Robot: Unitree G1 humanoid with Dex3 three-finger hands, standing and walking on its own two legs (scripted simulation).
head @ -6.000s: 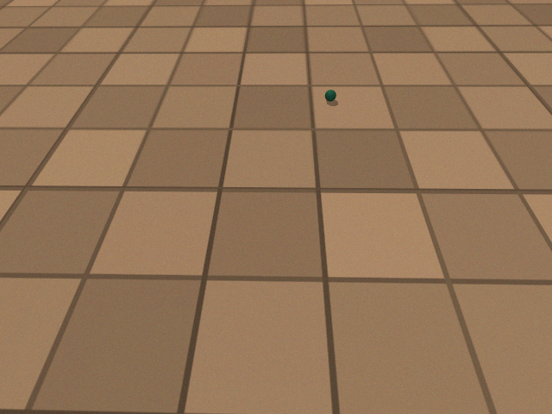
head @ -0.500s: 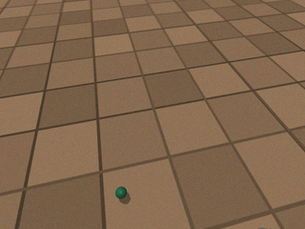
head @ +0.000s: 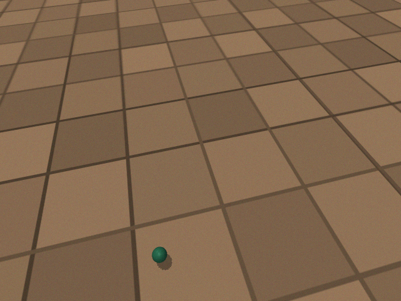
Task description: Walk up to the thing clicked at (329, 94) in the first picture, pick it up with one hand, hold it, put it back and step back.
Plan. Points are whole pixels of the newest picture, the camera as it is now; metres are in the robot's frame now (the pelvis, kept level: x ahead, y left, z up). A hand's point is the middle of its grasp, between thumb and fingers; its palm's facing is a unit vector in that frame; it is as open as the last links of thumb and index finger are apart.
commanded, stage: walk up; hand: left
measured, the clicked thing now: (159, 254) +0.45 +0.24 -0.75
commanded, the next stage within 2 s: none
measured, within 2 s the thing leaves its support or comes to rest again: neither
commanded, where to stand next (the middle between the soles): +0.06 +0.00 m, yaw -2 degrees
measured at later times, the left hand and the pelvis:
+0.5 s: hand out of the picture +0.09 +0.27 -0.17, palm faces -0.01 -0.93 -0.37, open 7.4 cm; pelvis -0.05 +0.01 -0.02, yaw +1 degrees
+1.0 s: hand out of the picture +0.04 +0.27 -0.16, palm faces -0.12 -0.92 -0.38, open 7.4 cm; pelvis -0.05 -0.01 -0.02, yaw -3 degrees
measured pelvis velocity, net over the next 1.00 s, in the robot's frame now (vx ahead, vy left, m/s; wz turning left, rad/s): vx -0.05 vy -0.01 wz -0.06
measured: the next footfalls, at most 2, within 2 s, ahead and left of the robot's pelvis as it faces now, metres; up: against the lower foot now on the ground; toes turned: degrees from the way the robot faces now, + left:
right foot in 0.98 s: +0.00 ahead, -0.14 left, +0.00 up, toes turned -4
left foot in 1.42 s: +0.06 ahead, +0.13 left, +0.00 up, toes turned -6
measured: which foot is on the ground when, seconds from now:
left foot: down 0.00-1.00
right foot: down 0.00-0.58, up 0.60-0.96, down 0.98-1.00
